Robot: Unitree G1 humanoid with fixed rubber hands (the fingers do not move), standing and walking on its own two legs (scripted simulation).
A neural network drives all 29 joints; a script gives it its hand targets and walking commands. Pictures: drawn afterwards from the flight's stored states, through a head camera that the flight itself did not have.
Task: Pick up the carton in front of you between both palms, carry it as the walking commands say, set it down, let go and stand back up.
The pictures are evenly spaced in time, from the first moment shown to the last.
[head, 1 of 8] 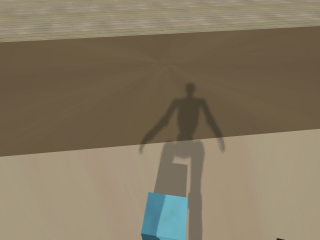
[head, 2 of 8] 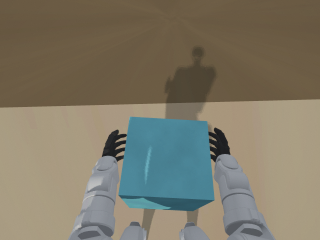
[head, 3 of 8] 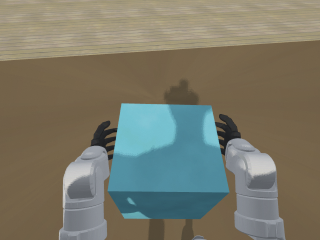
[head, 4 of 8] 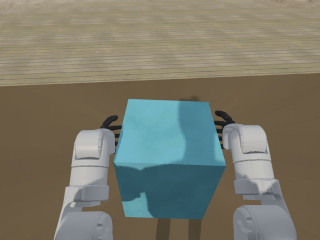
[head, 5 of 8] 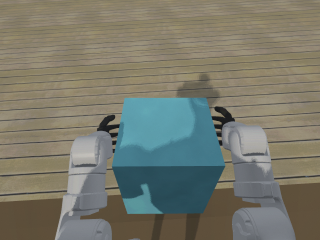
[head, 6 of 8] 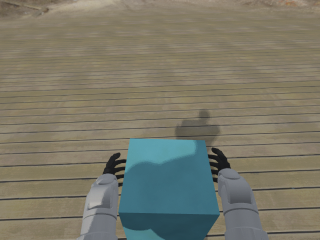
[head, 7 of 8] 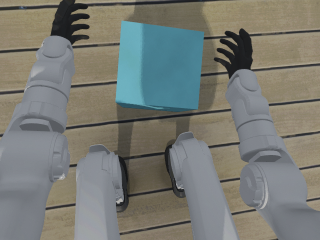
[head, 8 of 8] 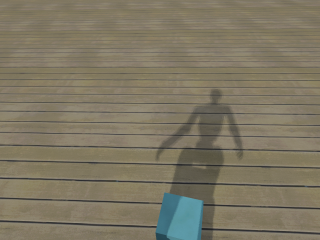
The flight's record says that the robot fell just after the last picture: no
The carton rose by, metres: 0.68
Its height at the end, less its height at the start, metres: -0.32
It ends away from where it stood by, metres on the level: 4.70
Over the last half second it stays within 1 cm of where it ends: yes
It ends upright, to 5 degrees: yes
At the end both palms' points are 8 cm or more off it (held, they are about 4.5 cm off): yes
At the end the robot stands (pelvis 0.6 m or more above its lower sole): yes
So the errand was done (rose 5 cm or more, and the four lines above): yes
